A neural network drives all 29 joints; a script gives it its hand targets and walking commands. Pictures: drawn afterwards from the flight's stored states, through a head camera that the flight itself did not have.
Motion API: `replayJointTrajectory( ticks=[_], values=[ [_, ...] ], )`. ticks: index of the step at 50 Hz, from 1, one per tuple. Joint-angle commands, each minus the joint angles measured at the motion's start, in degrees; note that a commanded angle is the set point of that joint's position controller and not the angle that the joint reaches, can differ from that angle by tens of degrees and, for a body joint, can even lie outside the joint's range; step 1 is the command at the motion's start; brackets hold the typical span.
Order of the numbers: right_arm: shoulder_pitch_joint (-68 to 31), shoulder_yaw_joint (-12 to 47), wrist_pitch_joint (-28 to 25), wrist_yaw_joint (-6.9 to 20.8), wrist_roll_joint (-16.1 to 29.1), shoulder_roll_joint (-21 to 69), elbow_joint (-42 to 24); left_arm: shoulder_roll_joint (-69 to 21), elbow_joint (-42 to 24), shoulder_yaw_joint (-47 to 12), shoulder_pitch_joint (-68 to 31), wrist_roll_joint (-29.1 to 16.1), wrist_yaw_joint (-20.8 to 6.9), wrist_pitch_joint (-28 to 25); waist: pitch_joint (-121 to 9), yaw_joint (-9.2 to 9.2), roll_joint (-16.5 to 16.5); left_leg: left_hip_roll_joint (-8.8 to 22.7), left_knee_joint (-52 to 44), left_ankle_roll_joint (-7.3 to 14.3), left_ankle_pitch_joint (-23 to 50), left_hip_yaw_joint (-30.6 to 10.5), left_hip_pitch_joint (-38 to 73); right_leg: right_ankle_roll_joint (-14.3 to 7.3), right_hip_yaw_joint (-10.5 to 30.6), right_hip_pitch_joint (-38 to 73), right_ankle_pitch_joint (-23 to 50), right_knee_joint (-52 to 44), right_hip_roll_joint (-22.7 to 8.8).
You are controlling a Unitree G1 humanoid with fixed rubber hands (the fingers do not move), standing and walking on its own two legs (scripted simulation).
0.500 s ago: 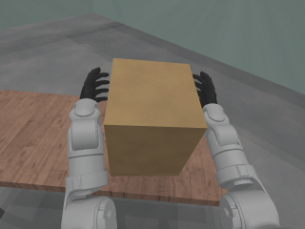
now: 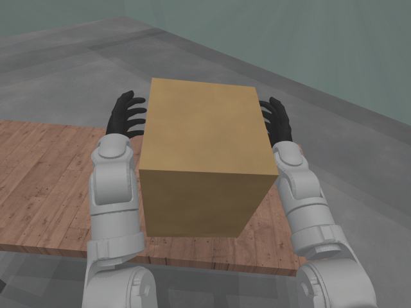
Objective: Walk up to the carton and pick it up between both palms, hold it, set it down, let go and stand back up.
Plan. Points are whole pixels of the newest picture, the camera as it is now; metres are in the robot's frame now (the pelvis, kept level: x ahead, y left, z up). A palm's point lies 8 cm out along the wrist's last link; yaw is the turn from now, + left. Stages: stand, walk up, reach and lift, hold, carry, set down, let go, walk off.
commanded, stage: hold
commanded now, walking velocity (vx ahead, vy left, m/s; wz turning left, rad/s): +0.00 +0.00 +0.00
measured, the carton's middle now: (199, 164) +0.36 +0.01 +0.11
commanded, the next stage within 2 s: set down in 0.64 s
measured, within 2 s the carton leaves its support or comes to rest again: neither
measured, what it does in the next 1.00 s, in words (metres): stands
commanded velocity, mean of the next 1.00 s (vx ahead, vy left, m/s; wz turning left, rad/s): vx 0.00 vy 0.00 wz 0.00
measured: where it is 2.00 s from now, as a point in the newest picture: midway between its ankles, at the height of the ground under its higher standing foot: outside the picture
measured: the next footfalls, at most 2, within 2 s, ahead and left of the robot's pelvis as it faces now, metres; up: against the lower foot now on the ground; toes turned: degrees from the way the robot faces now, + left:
none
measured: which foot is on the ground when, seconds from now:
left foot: down 0.00-1.00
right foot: down 0.00-1.00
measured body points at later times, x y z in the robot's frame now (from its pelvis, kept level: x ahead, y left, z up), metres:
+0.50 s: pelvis +0.00 +0.00 +0.00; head -0.05 +0.03 +0.45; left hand +0.36 +0.15 +0.20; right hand +0.37 -0.15 +0.18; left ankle +0.02 +0.13 -0.75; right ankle +0.02 -0.10 -0.75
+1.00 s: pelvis +0.01 +0.00 +0.00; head -0.05 +0.02 +0.45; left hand +0.37 +0.15 +0.21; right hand +0.37 -0.14 +0.19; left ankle +0.02 +0.13 -0.75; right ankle +0.02 -0.10 -0.75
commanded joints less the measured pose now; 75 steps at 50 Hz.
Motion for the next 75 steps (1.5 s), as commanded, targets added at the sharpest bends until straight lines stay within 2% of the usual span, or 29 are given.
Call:
replayJointTrajectory(
  ticks=[1, 3, 6, 11, 13, 15, 17, 21, 22, 23, 24, 25, 26, 28, 29, 32, 33, 34, 36, 39, 45, 48, 52, 55, 58, 61, 65, 69, 75],
  values=[
    [-34.9, 18.5, -2.9, 4.4, 2.9, 25.6, -13.7, -22.3, -1.4, -22.4, -29.1, -6.9, -7.4, -2.2, -15.8, -0.23, 3.3, -3.6, -2.2, 0.4, 11.7, 5.5, -2.7, 3.0, -0.9, 7.9, 8.1, -0.2, 1.7],
    [-35.4, 17.7, -3.1, 4.6, 2.1, 25.6, -13.0, -22.2, -1.6, -23.3, -31.3, -6.9, -7.3, -1.9, -15.4, -0.36, 4.9, -3.4, -3.5, -0.1, 8.2, 6.0, -4.4, 2.4, -1.3, 7.5, 3.5, -0.5, 1.9],
    [-36.8, 19.9, -4.1, 4.7, 3.0, 27.2, -16.7, -23.9, -4.1, -25.5, -30.0, -8.5, -6.6, -2.7, -19.2, -0.43, 3.6, -3.8, -1.6, -0.4, 14.1, 5.4, -2.6, 3.1, -1.2, 9.1, 9.9, 0.5, 2.0],
    [-38.3, 16.1, -3.3, 5.5, 1.7, 26.2, -11.1, -22.8, 0.7, -22.0, -32.4, -6.6, -6.5, -2.5, -14.8, 0.68, 4.0, -3.2, -4.0, 0.4, 4.7, 5.6, -6.0, 2.0, -1.5, 6.6, 0.5, -0.5, 2.2],
    [-37.8, 17.2, -3.7, 5.3, 1.8, 27.3, -12.2, -22.5, 0.4, -21.8, -31.7, -6.3, -6.9, -2.4, -16.3, 0.61, 2.6, -3.5, -3.7, 0.9, 6.0, 6.4, -5.1, 2.9, -0.8, 8.0, 2.8, -0.6, 1.7],
    [-34.3, 14.9, -3.2, 5.6, 1.7, 26.1, -8.5, -23.8, 0.7, -22.3, -30.8, -6.3, -6.8, -2.3, -13.6, -0.74, 5.0, -3.0, -3.6, 0.3, 6.3, 5.7, -5.5, 2.4, -0.8, 6.9, 2.2, -0.4, 1.7],
    [-37.1, 16.7, -3.9, 5.2, 1.4, 27.2, -11.2, -23.5, 0.9, -23.3, -32.7, -7.4, -7.2, -3.1, -17.0, -0.08, 1.6, -2.9, -3.0, 0.5, 7.7, 5.6, -5.1, 2.5, -1.2, 7.3, 4.0, 0.0, 2.0],
    [-35.9, 15.5, -3.8, 5.5, 1.4, 26.0, -9.1, -23.4, 0.0, -23.5, -32.7, -7.1, -6.7, -3.3, -16.6, -1.03, 5.2, -2.8, -2.9, -0.7, 10.2, 5.5, -3.5, 2.1, -1.4, 5.8, 2.5, 0.0, 2.4],
    [-34.9, 18.3, -4.6, 5.4, 2.8, 26.3, -13.4, -25.1, -3.9, -25.6, -30.4, -8.4, -6.3, -3.1, -20.3, -0.73, 5.4, -2.8, -2.0, -0.8, 14.6, 5.5, -1.8, 2.3, -1.4, 7.8, 7.1, 0.7, 2.6],
    [-37.7, 17.7, -4.1, 5.6, 2.5, 26.2, -12.1, -23.9, -0.3, -23.7, -30.8, -7.5, -6.0, -3.0, -17.7, 0.31, 4.2, -3.0, -2.1, -0.4, 12.1, 5.5, -3.4, 2.4, -1.3, 6.9, 4.3, 0.4, 2.6],
    [-38.8, 17.7, -4.2, 5.5, 2.4, 27.0, -11.9, -23.4, 1.1, -22.9, -31.6, -7.1, -6.3, -2.8, -15.8, 0.38, 3.3, -3.3, -2.2, 0.0, 9.5, 5.7, -5.1, 2.6, -1.2, 6.2, 3.3, -0.1, 2.2],
    [-35.3, 17.9, -4.4, 5.4, 2.8, 26.7, -13.4, -25.2, -3.5, -24.5, -29.7, -7.9, -6.1, -2.9, -19.2, -0.73, 4.0, -3.0, -1.6, -0.5, 14.4, 5.2, -2.5, 2.3, -1.2, 8.1, 7.7, 0.5, 2.4],
    [-35.7, 16.4, -3.5, 5.7, 1.6, 25.6, -8.5, -23.2, 0.2, -22.1, -31.7, -6.1, -6.2, -2.7, -13.9, 0.19, 4.5, -3.2, -2.7, -0.1, 9.1, 5.9, -4.9, 2.3, -1.3, 6.2, 2.4, -0.4, 2.3],
    [-40.4, 18.3, -5.0, 5.7, 2.9, 27.2, -14.1, -24.5, -1.2, -24.4, -32.4, -7.3, -6.1, -3.1, -19.8, 1.16, 3.9, -3.1, -2.1, 0.0, 11.2, 5.4, -4.1, 2.2, -1.6, 6.9, 4.2, 0.4, 2.7],
    [-39.5, 16.3, -3.9, 5.6, 1.2, 25.7, -10.4, -22.2, 2.6, -21.6, -32.9, -6.4, -6.2, -2.6, -15.7, 0.5, 2.9, -3.6, -3.4, 0.5, 5.5, 6.3, -5.9, 2.8, -1.3, 7.0, 0.7, -0.8, 1.9],
    [-38.6, 19.2, -4.7, 5.2, 3.6, 27.3, -14.7, -24.8, -1.8, -24.8, -31.7, -8.6, -5.9, -3.6, -21.1, 0.2, 4.3, -3.3, -1.7, 0.0, 14.1, 5.2, -2.2, 2.7, -1.4, 7.7, 8.2, 1.2, 2.5],
    [-37.6, 24.0, -5.3, 5.2, 7.2, 27.9, -20.4, -26.5, -8.3, -31.2, -30.7, -13.8, -5.3, -4.3, -26.8, -0.2, 2.6, -3.9, 0.4, 1.1, 17.0, 5.4, -1.0, 4.5, -0.6, 10.5, 14.3, 2.6, 2.4],
    [-35.0, 21.9, -4.9, 4.7, 5.8, 26.5, -17.7, -24.3, -6.4, -29.8, -28.8, -12.3, -5.5, -4.8, -22.0, -1.39, 2.9, -4.0, -0.2, 0.6, 16.1, 4.8, -2.2, 4.4, -0.2, 9.9, 15.5, 1.6, 2.2],
    [-31.8, 19.8, -3.0, 4.4, 5.0, 24.2, -13.9, -21.3, -5.2, -26.3, -27.5, -9.6, -6.4, -3.9, -15.3, -2.17, 3.8, -4.0, -2.1, 0.9, 9.8, 4.7, -4.3, 4.3, -0.3, 9.6, 11.1, 0.4, 1.9],
    [-32.7, 19.3, -4.5, 5.6, 3.5, 23.5, -16.8, -22.2, -5.3, -25.4, -27.4, -9.5, -7.3, -3.6, -17.5, -1.05, 4.7, -3.6, -3.2, 0.7, 7.5, 4.9, -4.8, 3.5, -1.5, 7.7, 8.2, 0.6, 1.7],
    [-33.5, 17.9, -11.8, 7.0, -1.5, 25.6, -14.2, -20.1, 1.0, -21.2, -25.1, -6.5, -8.1, -9.3, -12.2, 3.06, 2.4, -3.1, -5.4, 1.5, 0.3, 5.9, -6.4, 3.6, -2.5, 6.3, -0.3, -1.1, 0.8],
    [-30.8, 15.1, -15.2, 7.6, -4.3, 24.1, -11.5, -22.2, 4.3, -22.2, -23.1, -5.8, -8.1, -11.6, -10.9, 1.83, 2.7, -2.4, -6.0, 1.2, -1.9, 6.3, -6.3, 3.1, -3.0, 5.2, -3.2, -1.3, 0.6],
    [-27.6, 13.8, -19.2, 8.1, -6.5, 23.7, -8.8, -21.6, 2.6, -21.9, -22.7, -5.0, -7.8, -14.3, -10.9, 2.73, 2.2, -2.5, -6.2, 1.2, 1.7, 6.8, -5.1, 3.5, -3.2, 6.6, -0.6, -1.0, 0.0],
    [-27.6, 15.4, -22.9, 7.2, -6.4, 22.0, -12.1, -23.5, 0.8, -26.7, -19.0, -6.9, -6.7, -16.1, -15.7, 0.81, 4.0, -2.2, -2.5, -0.5, 13.9, 6.7, -1.1, 3.4, -3.6, 8.1, 9.5, 0.3, 0.9],
    [-26.5, 14.4, -24.4, 6.9, -6.1, 21.6, -9.3, -22.6, 0.6, -27.1, -20.8, -7.3, -5.6, -17.7, -16.3, -0.08, 3.8, -2.0, -1.6, -1.1, 13.3, 6.0, -0.1, 3.2, -3.6, 7.1, 8.6, 0.1, 1.3],
    [-26.8, 17.6, -26.4, 6.7, -4.3, 22.2, -12.3, -24.1, -0.4, -29.6, -18.0, -8.1, -4.2, -18.6, -19.3, 1.49, 4.7, -2.1, 0.7, -1.8, 21.7, 5.5, 1.5, 2.9, -3.2, 7.9, 14.5, 1.0, 1.9],
    [-23.6, 20.4, -26.4, 5.7, -3.5, 21.8, -11.7, -23.7, -0.6, -30.5, -15.6, -8.2, -4.1, -19.2, -19.0, 1.13, 2.7, -2.6, 0.5, -1.8, 22.4, 5.3, 0.7, 3.1, -2.5, 10.9, 20.2, 1.3, 1.8],
    [-23.7, 21.7, -26.7, 6.0, -2.1, 21.9, -11.6, -23.4, -0.6, -29.3, -14.7, -6.8, -3.5, -19.3, -18.6, 3.42, 4.5, -2.8, 0.5, -1.7, 23.3, 5.6, 0.7, 2.7, -1.8, 10.4, 21.0, 1.3, 1.5],
    [-22.5, 19.6, -26.4, 5.9, -3.6, 21.4, -9.1, -23.3, -0.3, -28.1, -14.9, -7.1, -4.1, -19.5, -16.5, 1.67, 1.8, -2.6, -0.2, -1.6, 20.0, 5.9, 0.8, 3.2, -2.6, 9.8, 19.9, 0.6, 1.4]
  ],
)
